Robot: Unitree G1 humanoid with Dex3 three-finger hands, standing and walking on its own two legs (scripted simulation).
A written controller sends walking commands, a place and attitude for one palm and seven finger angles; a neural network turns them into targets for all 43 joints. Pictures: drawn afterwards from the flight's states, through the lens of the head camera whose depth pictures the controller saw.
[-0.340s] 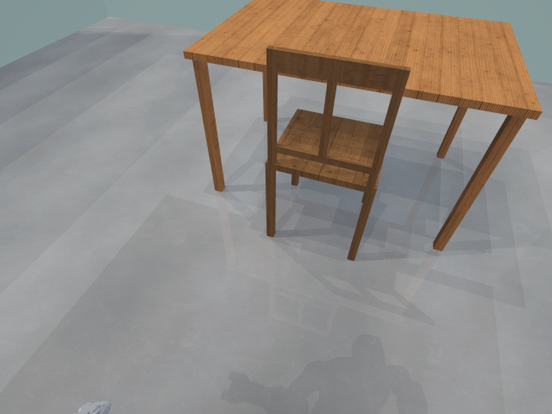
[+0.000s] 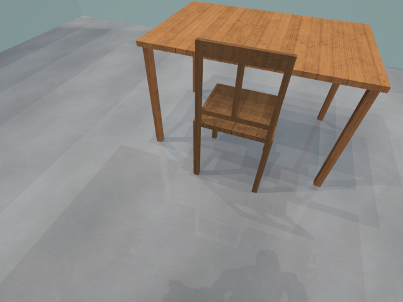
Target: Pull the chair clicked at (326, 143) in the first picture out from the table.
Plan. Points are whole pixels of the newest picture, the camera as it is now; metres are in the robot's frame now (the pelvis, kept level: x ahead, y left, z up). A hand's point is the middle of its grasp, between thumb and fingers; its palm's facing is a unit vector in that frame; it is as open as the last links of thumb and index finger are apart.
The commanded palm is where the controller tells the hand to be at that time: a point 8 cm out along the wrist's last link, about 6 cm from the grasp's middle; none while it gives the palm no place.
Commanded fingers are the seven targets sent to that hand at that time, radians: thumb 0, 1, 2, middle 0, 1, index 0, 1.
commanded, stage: stand and wait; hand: left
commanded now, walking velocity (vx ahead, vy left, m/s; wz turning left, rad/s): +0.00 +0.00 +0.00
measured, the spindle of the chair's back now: (237, 91) +0.98 -0.10 -0.11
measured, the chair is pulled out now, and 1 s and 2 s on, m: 0.00 0.00 0.00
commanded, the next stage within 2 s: look at it before walking up in 0.48 s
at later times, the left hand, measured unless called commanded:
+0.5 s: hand out of the picture +0.06 +0.25 -0.15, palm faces -0.02 -0.94 -0.34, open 7.4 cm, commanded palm none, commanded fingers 0.00 0.90 0.90 -0.20 -0.30 -0.20 -0.30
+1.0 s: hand out of the picture +0.06 +0.25 -0.16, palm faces -0.02 -0.95 -0.33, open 7.4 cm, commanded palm none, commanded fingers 0.00 0.90 0.90 -0.20 -0.30 -0.20 -0.30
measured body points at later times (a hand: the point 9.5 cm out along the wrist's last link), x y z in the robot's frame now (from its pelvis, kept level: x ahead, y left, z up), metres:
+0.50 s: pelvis -0.01 +0.00 +0.00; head -0.01 +0.00 +0.45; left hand +0.06 +0.30 -0.13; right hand +0.05 -0.29 -0.13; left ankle +0.00 +0.13 -0.74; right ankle +0.00 -0.12 -0.74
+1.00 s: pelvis +0.00 +0.00 +0.00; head -0.01 +0.00 +0.45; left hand +0.06 +0.30 -0.13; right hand +0.07 -0.29 -0.13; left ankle +0.00 +0.13 -0.74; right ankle +0.00 -0.12 -0.74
